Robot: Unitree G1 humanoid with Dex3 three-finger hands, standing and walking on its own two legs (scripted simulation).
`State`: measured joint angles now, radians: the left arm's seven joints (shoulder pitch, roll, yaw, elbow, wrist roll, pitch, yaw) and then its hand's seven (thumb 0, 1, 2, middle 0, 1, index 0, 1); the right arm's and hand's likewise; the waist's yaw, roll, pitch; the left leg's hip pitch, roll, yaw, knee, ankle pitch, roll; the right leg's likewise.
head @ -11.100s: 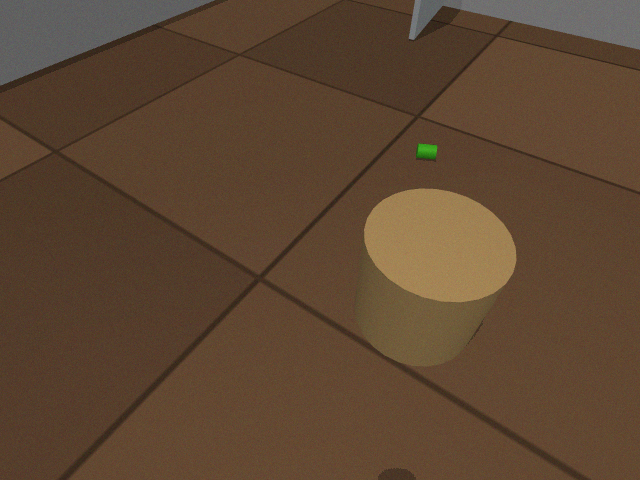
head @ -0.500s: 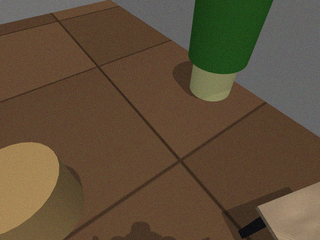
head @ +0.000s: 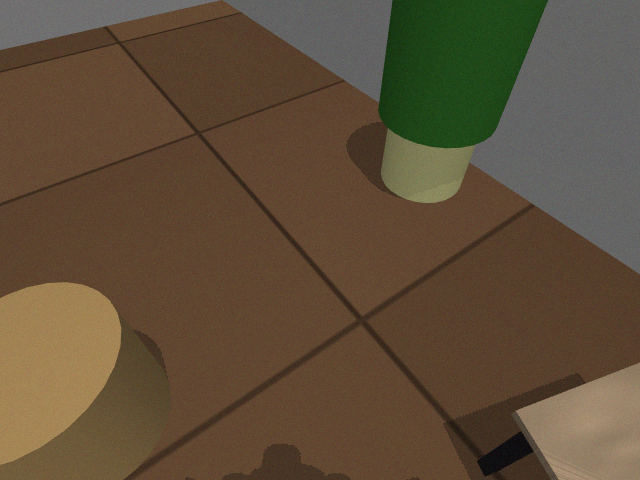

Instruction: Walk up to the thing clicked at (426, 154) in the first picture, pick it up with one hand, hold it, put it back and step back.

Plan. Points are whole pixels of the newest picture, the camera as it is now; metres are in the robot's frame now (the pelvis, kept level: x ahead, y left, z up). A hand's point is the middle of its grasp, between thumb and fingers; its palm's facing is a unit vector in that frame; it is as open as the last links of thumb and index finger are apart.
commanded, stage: stand
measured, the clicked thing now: out of the picture +0.92 +1.49 -0.75
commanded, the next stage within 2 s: walk up in 0.88 s
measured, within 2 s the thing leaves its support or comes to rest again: neither
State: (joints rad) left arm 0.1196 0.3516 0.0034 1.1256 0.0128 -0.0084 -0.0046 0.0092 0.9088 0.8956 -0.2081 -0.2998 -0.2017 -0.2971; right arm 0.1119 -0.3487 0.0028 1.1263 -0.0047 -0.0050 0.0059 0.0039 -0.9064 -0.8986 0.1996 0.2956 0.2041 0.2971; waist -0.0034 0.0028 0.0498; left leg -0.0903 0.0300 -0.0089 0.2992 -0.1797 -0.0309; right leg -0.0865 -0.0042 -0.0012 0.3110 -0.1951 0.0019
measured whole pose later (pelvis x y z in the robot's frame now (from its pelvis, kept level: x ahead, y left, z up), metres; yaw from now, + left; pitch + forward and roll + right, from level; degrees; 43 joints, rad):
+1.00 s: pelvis -0.01 -0.01 -0.01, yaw +6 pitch -1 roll +1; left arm 0.04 0.39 0.06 1.00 0.01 0.03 -0.01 0.01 0.91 0.90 -0.21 -0.30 -0.20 -0.30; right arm 0.17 -0.35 -0.03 1.03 -0.01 0.01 0.01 0.00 -0.91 -0.90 0.20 0.30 0.21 0.30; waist -0.02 -0.03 0.11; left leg -0.21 0.00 -0.10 0.43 -0.21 -0.04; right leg -0.20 -0.02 -0.04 0.50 -0.28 -0.01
